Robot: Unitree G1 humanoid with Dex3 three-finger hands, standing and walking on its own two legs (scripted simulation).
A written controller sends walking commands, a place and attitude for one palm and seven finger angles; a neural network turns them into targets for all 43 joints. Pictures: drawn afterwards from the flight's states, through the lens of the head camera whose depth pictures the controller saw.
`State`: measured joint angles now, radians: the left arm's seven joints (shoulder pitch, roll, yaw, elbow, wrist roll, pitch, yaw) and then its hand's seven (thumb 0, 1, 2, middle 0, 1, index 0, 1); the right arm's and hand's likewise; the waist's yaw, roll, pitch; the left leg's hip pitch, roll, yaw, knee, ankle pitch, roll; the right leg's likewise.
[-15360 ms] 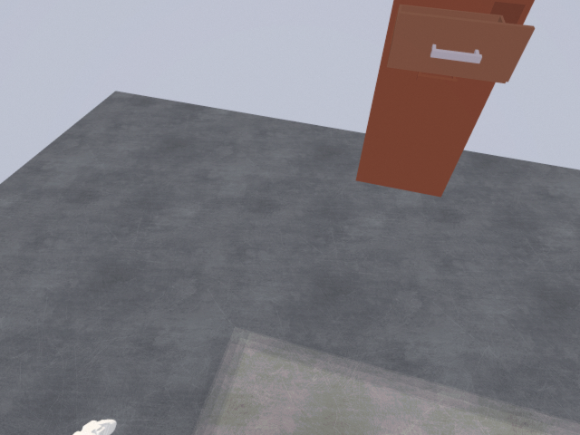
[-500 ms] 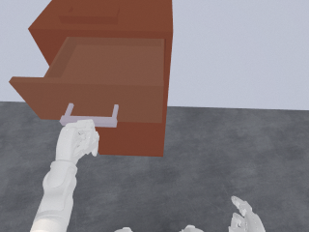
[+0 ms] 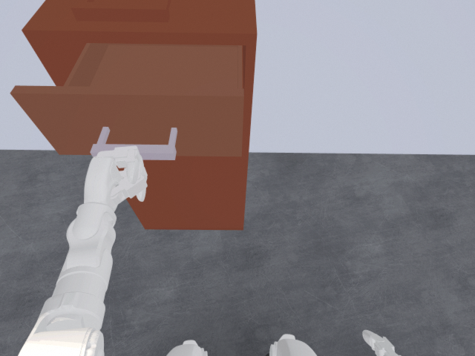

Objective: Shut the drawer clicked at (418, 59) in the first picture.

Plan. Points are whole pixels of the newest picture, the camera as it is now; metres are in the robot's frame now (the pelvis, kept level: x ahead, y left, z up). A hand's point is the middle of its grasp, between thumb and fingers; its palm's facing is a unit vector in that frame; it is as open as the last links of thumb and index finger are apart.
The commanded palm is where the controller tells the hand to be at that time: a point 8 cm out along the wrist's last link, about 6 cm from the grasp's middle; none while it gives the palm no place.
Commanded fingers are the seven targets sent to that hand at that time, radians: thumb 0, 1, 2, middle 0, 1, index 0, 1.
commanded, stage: push the drawer shut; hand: left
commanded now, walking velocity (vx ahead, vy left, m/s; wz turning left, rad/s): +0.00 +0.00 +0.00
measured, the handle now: (136, 142) +0.47 +0.19 +0.06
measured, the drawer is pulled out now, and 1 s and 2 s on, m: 0.14 0.02 0.00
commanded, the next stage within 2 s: pull the fist back off the drawer in 1.68 s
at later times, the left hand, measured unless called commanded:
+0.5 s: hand (151, 148) +0.46 +0.17 +0.06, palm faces +0.00 -1.00 -0.03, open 3.1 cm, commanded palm +0.44 +0.21 +0.06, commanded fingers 0.00 0.90 0.90 -1.40 -1.60 -1.40 -1.60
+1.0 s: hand (157, 125) +0.52 +0.16 +0.06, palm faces +0.00 -1.00 -0.03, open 3.2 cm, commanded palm +0.50 +0.21 +0.06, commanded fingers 0.00 0.90 0.90 -1.40 -1.60 -1.40 -1.60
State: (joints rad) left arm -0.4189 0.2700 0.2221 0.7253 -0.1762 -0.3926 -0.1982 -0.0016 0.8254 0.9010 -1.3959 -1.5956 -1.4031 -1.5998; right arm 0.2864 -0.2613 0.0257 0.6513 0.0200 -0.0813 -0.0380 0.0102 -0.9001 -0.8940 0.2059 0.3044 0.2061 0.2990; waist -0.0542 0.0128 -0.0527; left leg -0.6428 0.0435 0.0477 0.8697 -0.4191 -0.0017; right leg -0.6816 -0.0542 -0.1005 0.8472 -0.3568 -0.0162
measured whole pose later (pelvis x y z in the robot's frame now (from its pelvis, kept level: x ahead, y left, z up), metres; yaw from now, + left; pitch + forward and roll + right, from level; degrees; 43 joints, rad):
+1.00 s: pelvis +0.00 +0.01 -0.02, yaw -1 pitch +20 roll -1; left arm -0.92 0.45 0.38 1.19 -0.07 -0.42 -0.17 0.01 0.87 0.93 -1.40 -1.60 -1.40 -1.60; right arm 0.38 -0.27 0.03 0.65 -0.02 0.02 -0.01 0.01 -0.90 -0.89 0.21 0.30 0.21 0.30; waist -0.17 0.02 -0.08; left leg -0.87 0.06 0.05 0.97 -0.45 0.01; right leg -0.89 -0.04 -0.09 0.91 -0.36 -0.01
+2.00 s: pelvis -0.03 +0.02 -0.04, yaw +0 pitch +24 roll -3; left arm -1.19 0.62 0.34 1.36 -0.02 -0.35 -0.17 0.01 0.66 0.98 -1.39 -1.60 -1.40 -1.60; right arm 0.43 -0.29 0.08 0.68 -0.05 -0.06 -0.02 0.00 -0.90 -0.89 0.21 0.30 0.21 0.30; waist -0.25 0.03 -0.07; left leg -1.07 0.06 0.00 1.06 -0.42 0.02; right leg -1.05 -0.04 -0.12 0.95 -0.32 -0.01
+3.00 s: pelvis +0.04 +0.01 +0.02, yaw -1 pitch +10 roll -1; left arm -0.29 0.28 0.26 0.48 -0.21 -0.25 -0.18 0.01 0.90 0.90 -1.40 -1.60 -1.40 -1.60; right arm 0.30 -0.26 0.01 0.58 0.04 0.02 -0.02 0.01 -0.90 -0.89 0.21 0.30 0.20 0.30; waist -0.04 0.05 -0.09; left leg -0.48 0.05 0.05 0.73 -0.42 0.00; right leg -0.52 -0.02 -0.08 0.68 -0.34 0.00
